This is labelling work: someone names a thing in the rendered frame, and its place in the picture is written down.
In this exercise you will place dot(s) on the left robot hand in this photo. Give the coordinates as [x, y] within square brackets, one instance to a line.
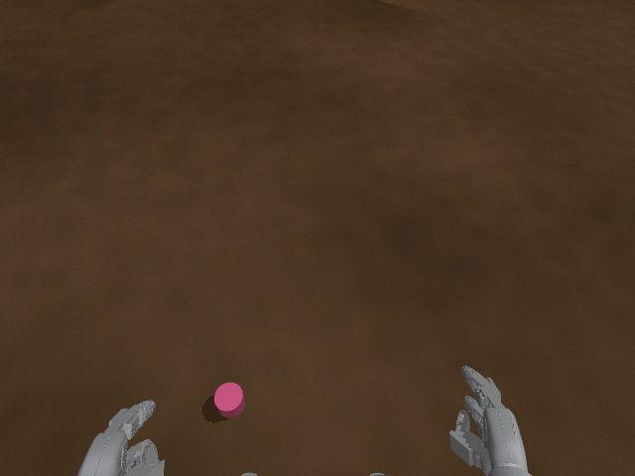
[108, 456]

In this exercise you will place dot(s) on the tin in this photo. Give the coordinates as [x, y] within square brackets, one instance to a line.
[229, 400]

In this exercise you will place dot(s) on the right robot hand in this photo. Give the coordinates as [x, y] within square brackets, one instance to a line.
[496, 425]

